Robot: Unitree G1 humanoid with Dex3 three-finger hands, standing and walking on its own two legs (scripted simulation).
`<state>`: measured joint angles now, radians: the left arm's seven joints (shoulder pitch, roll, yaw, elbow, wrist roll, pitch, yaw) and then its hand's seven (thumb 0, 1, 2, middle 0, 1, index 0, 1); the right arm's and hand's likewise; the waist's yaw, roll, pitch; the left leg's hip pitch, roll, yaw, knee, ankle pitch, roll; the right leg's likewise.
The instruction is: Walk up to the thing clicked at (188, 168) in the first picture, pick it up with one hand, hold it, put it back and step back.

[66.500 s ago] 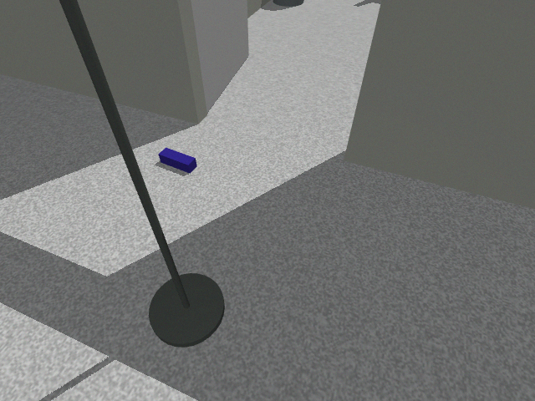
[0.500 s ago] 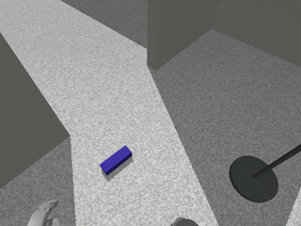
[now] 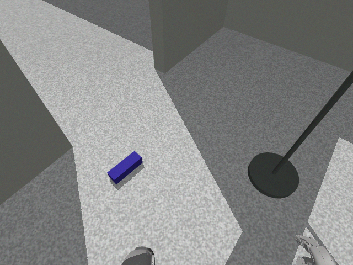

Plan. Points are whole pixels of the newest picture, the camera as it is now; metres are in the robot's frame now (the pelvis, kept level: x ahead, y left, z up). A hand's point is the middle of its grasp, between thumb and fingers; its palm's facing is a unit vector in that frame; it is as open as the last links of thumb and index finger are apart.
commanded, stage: step back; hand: left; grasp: from above
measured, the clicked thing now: (125, 167) +0.72 +0.32 -0.72
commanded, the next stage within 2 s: stand in 1.80 s
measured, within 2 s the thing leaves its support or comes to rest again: neither
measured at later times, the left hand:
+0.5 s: hand out of the picture -0.06 +0.24 -0.13, palm faces +0.12 -0.92 -0.37, open 7.4 cm
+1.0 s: hand out of the picture -0.27 +0.23 -0.13, palm faces +0.14 -0.90 -0.42, open 7.4 cm
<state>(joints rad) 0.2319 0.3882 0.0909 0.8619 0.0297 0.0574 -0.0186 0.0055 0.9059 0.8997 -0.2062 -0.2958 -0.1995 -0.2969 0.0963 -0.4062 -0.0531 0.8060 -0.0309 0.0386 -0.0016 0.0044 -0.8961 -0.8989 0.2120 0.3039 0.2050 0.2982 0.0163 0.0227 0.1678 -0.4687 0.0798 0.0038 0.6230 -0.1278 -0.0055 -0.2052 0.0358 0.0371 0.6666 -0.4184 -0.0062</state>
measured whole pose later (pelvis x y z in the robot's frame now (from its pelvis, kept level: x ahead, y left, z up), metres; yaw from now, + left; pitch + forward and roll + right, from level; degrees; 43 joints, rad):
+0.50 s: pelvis -0.16 -0.04 +0.01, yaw +8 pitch -3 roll +0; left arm 0.09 0.38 0.06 0.80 0.01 0.08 0.01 0.01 0.90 0.90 -0.21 -0.30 -0.20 -0.30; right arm 0.20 -0.36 -0.03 0.88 -0.04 0.03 -0.01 0.01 -0.90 -0.90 0.21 0.30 0.20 0.30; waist -0.02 -0.03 0.17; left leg -0.29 -0.01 -0.02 0.64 -0.29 0.02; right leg -0.49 0.08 0.08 1.15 -0.53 -0.01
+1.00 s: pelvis -0.29 -0.06 +0.01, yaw +9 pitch -3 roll +2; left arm 0.23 0.40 0.06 0.96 0.04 0.01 -0.01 0.01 0.90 0.90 -0.21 -0.30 -0.20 -0.30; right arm 0.26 -0.39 -0.07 0.99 -0.04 0.02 0.03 0.01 -0.90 -0.90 0.21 0.30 0.20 0.30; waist 0.02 -0.02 0.08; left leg -0.25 -0.05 -0.04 0.63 -0.33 0.01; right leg -0.34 -0.05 0.04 0.78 -0.47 -0.01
